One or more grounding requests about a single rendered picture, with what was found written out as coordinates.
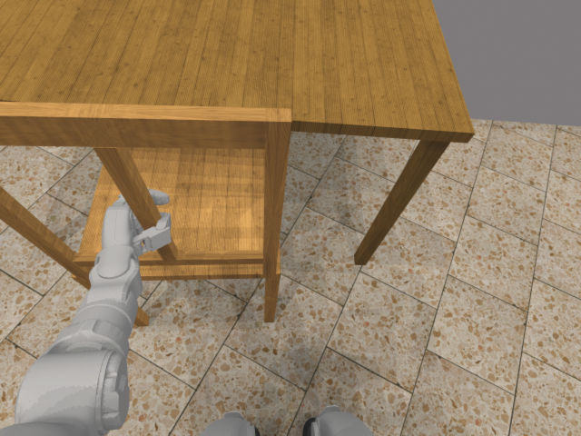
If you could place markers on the left robot shin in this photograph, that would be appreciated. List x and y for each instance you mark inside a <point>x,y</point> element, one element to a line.
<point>231,414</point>

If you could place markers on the robot right thigh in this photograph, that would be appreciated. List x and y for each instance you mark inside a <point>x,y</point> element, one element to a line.
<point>339,423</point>

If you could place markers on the table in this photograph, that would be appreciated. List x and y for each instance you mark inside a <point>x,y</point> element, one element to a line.
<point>377,68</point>

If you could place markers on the left robot upper arm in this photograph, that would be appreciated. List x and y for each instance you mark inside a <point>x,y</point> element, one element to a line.
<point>74,394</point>

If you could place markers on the left robot forearm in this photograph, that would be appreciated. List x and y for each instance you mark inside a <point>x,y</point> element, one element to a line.
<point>105,319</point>

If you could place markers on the left robot hand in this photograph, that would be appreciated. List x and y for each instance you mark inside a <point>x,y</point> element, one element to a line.
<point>120,226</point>

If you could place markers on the chair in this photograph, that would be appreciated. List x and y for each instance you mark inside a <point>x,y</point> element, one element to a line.
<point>224,169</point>

